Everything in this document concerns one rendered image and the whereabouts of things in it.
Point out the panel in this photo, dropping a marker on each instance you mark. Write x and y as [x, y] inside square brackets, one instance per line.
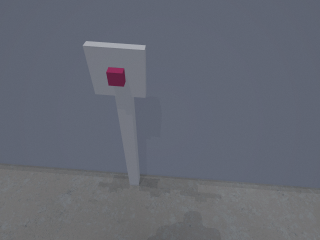
[131, 57]

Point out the button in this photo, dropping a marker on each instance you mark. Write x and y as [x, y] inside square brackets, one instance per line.
[116, 76]

